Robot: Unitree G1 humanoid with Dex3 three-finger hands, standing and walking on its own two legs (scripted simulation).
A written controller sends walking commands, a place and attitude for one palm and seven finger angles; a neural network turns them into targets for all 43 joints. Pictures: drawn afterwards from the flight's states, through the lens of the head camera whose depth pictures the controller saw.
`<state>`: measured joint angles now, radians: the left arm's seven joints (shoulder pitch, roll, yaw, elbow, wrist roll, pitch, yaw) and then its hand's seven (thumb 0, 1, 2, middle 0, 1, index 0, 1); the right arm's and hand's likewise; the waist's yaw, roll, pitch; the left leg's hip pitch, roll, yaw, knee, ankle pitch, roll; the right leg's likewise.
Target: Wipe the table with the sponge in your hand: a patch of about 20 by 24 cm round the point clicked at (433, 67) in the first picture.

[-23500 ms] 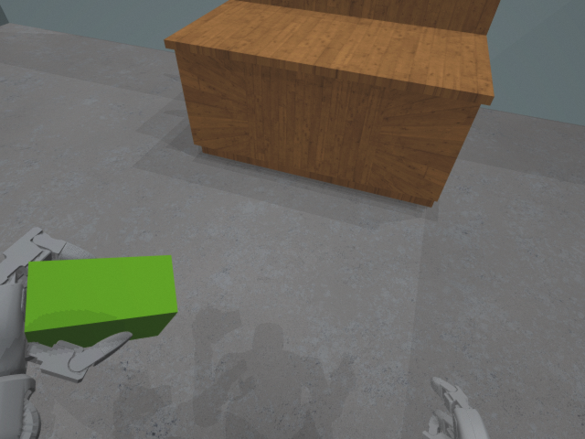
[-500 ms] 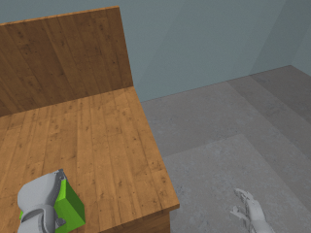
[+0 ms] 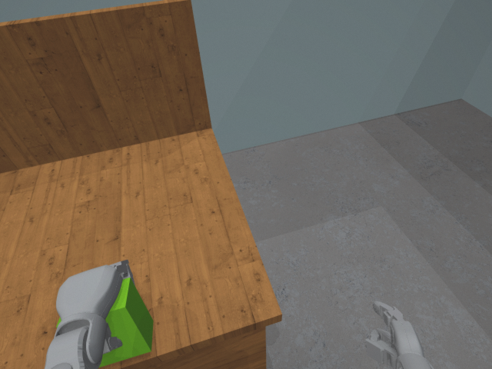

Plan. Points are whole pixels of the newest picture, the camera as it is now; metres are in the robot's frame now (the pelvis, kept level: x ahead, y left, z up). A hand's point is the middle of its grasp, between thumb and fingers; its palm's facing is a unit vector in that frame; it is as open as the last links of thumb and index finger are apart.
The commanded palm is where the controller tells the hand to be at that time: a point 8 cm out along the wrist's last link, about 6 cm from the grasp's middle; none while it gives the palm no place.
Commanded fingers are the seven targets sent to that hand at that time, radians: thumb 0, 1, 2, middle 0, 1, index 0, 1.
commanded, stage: lower the sponge onto the table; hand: left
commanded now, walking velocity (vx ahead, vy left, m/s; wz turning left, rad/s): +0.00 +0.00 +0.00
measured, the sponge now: (115, 330) +0.17 +0.27 -0.06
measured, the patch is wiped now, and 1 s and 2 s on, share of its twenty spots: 0.00 0.10 0.10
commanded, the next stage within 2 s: wipe forward along the first lane in 1.26 s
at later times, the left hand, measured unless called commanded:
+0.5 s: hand (103, 312) +0.19 +0.28 -0.01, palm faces -0.11 -0.10 -0.99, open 10.3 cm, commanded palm +0.18 +0.28 +0.06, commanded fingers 0.00 0.10 1.30 -1.20 -1.60 -1.20 -1.60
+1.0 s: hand (100, 312) +0.19 +0.29 -0.02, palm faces -0.08 -0.09 -0.99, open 10.3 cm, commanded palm +0.17 +0.28 +0.04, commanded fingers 0.00 0.10 1.30 -1.20 -1.60 -1.20 -1.60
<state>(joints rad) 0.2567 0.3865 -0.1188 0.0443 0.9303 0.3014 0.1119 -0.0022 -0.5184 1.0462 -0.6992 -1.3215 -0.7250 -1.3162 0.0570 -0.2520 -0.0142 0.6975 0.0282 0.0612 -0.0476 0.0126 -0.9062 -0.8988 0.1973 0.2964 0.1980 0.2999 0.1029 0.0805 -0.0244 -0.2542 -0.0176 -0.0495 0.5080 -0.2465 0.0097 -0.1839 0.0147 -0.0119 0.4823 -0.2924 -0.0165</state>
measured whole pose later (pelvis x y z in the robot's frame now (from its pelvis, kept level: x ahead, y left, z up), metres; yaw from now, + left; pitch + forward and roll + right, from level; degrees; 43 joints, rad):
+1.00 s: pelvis +0.00 +0.01 -0.01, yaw -1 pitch +2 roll -1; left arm 0.28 0.35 -0.07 0.14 1.00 0.24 0.30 0.00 -0.52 1.05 -0.70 -1.33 -0.72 -1.32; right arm 0.08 -0.24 -0.05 0.71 0.04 0.07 -0.03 0.01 -0.91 -0.90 0.20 0.30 0.20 0.30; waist 0.10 0.07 -0.07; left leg -0.34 -0.01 -0.03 0.59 -0.29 0.02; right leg -0.28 0.02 0.01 0.56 -0.32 -0.01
